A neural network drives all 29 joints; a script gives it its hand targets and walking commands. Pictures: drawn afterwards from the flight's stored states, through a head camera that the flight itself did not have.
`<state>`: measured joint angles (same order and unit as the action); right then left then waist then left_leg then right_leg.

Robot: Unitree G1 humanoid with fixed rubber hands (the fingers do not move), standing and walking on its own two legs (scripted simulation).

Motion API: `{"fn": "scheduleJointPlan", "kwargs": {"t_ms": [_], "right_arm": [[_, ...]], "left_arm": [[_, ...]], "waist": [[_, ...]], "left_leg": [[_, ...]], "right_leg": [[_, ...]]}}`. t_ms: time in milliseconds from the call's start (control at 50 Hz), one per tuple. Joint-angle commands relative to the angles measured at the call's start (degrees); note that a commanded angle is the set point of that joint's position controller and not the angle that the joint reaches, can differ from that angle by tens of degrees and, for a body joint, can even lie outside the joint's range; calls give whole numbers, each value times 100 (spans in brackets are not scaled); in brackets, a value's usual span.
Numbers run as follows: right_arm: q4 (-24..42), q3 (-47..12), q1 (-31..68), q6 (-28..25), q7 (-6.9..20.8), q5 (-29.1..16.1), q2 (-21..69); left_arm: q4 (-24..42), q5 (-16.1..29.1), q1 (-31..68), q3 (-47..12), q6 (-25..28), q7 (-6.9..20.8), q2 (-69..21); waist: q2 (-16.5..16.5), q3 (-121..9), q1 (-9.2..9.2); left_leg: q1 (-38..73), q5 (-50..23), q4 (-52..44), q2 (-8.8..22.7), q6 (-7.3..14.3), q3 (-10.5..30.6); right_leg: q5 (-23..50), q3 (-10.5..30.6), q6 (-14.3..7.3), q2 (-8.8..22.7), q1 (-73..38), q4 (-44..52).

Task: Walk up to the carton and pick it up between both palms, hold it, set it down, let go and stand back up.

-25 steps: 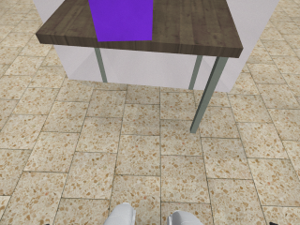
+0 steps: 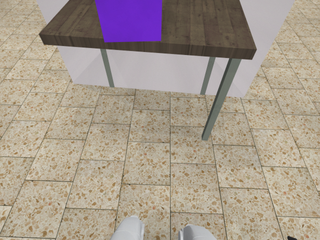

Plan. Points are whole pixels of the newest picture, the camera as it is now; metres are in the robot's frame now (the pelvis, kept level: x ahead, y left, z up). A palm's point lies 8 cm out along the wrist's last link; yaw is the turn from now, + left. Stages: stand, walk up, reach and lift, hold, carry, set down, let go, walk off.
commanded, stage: walk up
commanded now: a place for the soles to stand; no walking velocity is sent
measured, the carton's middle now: out of the picture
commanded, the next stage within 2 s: none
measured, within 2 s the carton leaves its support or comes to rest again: neither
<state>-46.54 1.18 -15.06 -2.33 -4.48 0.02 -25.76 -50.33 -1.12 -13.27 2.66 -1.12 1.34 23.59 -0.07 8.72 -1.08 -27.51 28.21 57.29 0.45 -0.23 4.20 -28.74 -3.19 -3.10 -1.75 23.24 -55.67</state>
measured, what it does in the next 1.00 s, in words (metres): steps on the spot: left foot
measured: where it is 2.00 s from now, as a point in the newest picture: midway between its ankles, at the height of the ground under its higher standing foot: outside the picture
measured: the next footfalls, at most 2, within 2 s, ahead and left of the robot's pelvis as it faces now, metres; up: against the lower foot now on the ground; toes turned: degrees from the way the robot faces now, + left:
left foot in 0.02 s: +0.09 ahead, +0.14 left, +0.00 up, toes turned -3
left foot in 1.02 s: +0.05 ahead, +0.13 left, +0.00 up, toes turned -2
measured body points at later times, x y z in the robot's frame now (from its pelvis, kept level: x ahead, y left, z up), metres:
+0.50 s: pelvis -0.02 +0.00 +0.00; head +0.02 +0.00 +0.45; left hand +0.05 +0.32 -0.12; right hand +0.07 -0.34 -0.09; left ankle +0.03 +0.14 -0.68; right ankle +0.00 -0.10 -0.68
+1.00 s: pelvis -0.03 -0.01 +0.00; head +0.00 +0.00 +0.45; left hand +0.03 +0.32 -0.12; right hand +0.06 -0.35 -0.09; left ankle +0.02 +0.13 -0.68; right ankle -0.01 -0.10 -0.68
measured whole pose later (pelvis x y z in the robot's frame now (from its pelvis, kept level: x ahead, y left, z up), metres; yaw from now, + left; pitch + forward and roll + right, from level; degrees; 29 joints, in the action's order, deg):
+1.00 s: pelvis -0.03 -0.01 +0.00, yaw +0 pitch -4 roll -1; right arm -46.5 1.2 -14.8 -2.3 -4.4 0.0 -25.7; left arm -50.3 -1.1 -13.2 2.7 -1.1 1.3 23.8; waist -0.2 8.6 -1.1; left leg -27.3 28.3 57.1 0.6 -0.4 4.1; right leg -28.5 -3.1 -3.1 -1.7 23.5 -55.7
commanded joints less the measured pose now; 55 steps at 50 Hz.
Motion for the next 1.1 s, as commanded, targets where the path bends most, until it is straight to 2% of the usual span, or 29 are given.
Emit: {"fn": "scheduleJointPlan", "kwargs": {"t_ms": [0, 20, 40, 60, 200, 220, 240, 260, 280, 360, 440, 480, 500, 520, 540, 560, 700, 720, 740, 760, 780, 860, 940, 980, 1000, 1020, 1040, 1060, 1080], "right_arm": [[-313, 579, -807, -249, -58, 80, -1382], [-282, 700, -1077, -309, -93, 178, -1758], [-163, 734, -989, -287, -86, 128, -2067], [-141, 719, -678, -268, -92, 116, -2070], [221, 586, 715, -157, -32, 199, -1743], [218, 524, 759, -128, -14, 179, -1551], [205, 469, 626, -86, -6, 119, -1302], [214, 375, 659, -59, -48, 63, -1087], [133, 417, 779, -38, -89, 28, -1336], [-65, 492, 215, -66, -2, -24, -1417], [-110, 506, -28, -111, -9, -11, -1360], [-249, 521, -447, -185, -27, 5, -1313], [-304, 575, -750, -241, -54, 76, -1394], [-290, 690, -1019, -299, -87, 167, -1744], [-167, 730, -951, -283, -79, 126, -2057], [-141, 725, -669, -264, -87, 116, -2076], [215, 578, 728, -153, -27, 190, -1713], [211, 520, 751, -123, -9, 173, -1526], [215, 465, 644, -79, -7, 101, -1257], [203, 364, 708, -53, -53, 52, -1085], [117, 415, 738, -36, -86, 17, -1334], [-66, 488, 191, -70, 3, -21, -1414], [-127, 502, -48, -112, -10, -12, -1352], [-253, 528, -490, -190, -26, 13, -1305], [-316, 585, -776, -243, -55, 82, -1406], [-276, 700, -1023, -302, -91, 180, -1767], [-172, 730, -946, -278, -84, 131, -2074], [-138, 730, -637, -260, -90, 125, -2114], [-79, 716, -314, -249, -106, 154, -2049]], "left_arm": [[737, 18, 767, 472, 149, -57, 1394], [801, 61, 742, 421, 129, -45, 1144], [830, 88, 696, 394, 85, -101, 1063], [743, 42, 683, 417, 2, -141, 1193], [172, -11, -388, 586, 73, 12, 1327], [75, -47, -597, 624, 117, -8, 1413], [61, -115, -703, 686, 186, -43, 1701], [238, -116, -313, 684, 253, -67, 1924], [263, -74, -75, 665, 255, -81, 2017], [392, -121, 253, 643, 261, -131, 1882], [544, -96, 261, 629, 223, -97, 1769], [660, -31, 625, 546, 165, -68, 1614], [725, 19, 736, 472, 147, -52, 1422], [785, 57, 706, 421, 126, -44, 1171], [817, 84, 670, 386, 85, -98, 1063], [744, 41, 666, 420, 4, -138, 1198], [150, -16, -427, 596, 79, 12, 1347], [76, -58, -619, 633, 123, -8, 1447], [74, -128, -682, 692, 197, -40, 1761], [262, -117, -268, 677, 262, -66, 1924], [274, -71, -36, 665, 259, -81, 2034], [403, -113, 250, 643, 258, -125, 1877], [557, -95, 299, 617, 216, -92, 1741], [670, -30, 637, 537, 153, -59, 1603], [733, 18, 748, 467, 137, -46, 1417], [788, 60, 693, 419, 119, -37, 1159], [821, 86, 698, 386, 76, -95, 1068], [751, 34, 694, 416, -1, -132, 1200], [675, 10, 562, 412, -15, -104, 1280]], "waist": [[-410, -837, 564], [615, -1162, 644], [1345, -1192, 571], [1043, -1001, 384], [1080, -669, -293], [665, -767, -437], [-643, -707, -474], [-1098, -277, -379], [-247, -402, -347], [-691, -426, -105], [-893, -662, -8], [-771, -719, 320], [-452, -812, 528], [532, -1147, 622], [1338, -1179, 563], [1096, -1023, 391], [1032, -711, -326], [534, -780, -448], [-852, -686, -467], [-948, -287, -369], [-274, -466, -321], [-723, -479, -94], [-890, -672, 5], [-751, -751, 335], [-411, -825, 533], [613, -1141, 612], [1346, -1146, 544], [1097, -965, 388], [878, -745, 252]], "left_leg": [[1728, -1154, -1943, 185, 495, -200], [2160, -1443, -2485, 1066, 886, 1584], [1895, -1957, -3088, 2063, 1656, 3438], [1560, -1708, -3172, 2260, 1945, 3842], [-435, -464, -2464, 1516, 1399, 2432], [-660, -327, -1791, 1202, 1100, 1913], [-1222, -235, -213, 379, 599, 619], [-2048, 660, 577, -310, 239, -292], [-1695, 863, 643, -153, 271, 212], [-1130, 389, 301, 185, 265, -209], [-310, 134, -271, 149, 276, -534], [890, -678, -1345, 89, 386, -623], [1665, -1190, -1893, 192, 498, -214], [2130, -1427, -2422, 1022, 874, 1501], [1888, -1931, -3054, 2032, 1630, 3345], [1553, -1727, -3161, 2255, 1934, 3793], [-440, -518, -2407, 1493, 1354, 2328], [-690, -349, -1610, 1122, 1041, 1774], [-1351, -183, 55, 238, 524, 340], [-2067, 714, 648, -312, 229, -235], [-1647, 916, 640, -126, 267, 200], [-1065, 371, 305, 194, 272, -265], [-262, 110, -305, 137, 283, -556], [996, -759, -1396, 63, 399, -647], [1715, -1138, -1932, 202, 509, -168], [2121, -1349, -2488, 1077, 892, 1605], [1824, -1844, -3093, 2069, 1643, 3394], [1470, -1587, -3198, 2284, 1945, 3831], [1151, -1166, -3150, 2223, 1980, 3635]], "right_leg": [[3162, 1479, -279, 1170, 671, 1263], [2822, 842, 25, 530, 1231, -187], [425, 441, 225, -38, 1475, -1120], [-990, 816, 201, 37, 1419, -1290], [157, 530, 33, 226, -386, 360], [-62, 951, 39, 397, -755, 1245], [-363, 2436, -89, 1091, -1101, 2917], [465, 3919, -261, 1868, -1216, 3663], [490, 4129, -341, 2155, -937, 3739], [1766, 3140, -192, 1856, -1119, 3166], [2879, 2636, -469, 1816, -746, 2656], [2944, 1985, -423, 1508, 62, 2066], [3098, 1517, -270, 1183, 650, 1322], [2840, 903, 20, 578, 1200, -65], [626, 440, 225, -7, 1467, -1069], [-959, 783, 205, 41, 1383, -1248], [176, 529, 39, 206, -455, 418], [-223, 1116, 27, 477, -756, 1448], [-366, 2751, -164, 1216, -1163, 3114], [696, 3994, -319, 1913, -1240, 3646], [508, 4134, -398, 2165, -955, 3708], [1870, 3092, -242, 1829, -1080, 3116], [2795, 2615, -491, 1774, -677, 2651], [2852, 1945, -422, 1458, 128, 2026], [3014, 1515, -261, 1167, 714, 1264], [2719, 877, 36, 530, 1258, -129], [410, 445, 223, -24, 1462, -1005], [-988, 811, 189, 43, 1406, -1245], [-1004, 865, 171, 150, 1307, -1286]]}}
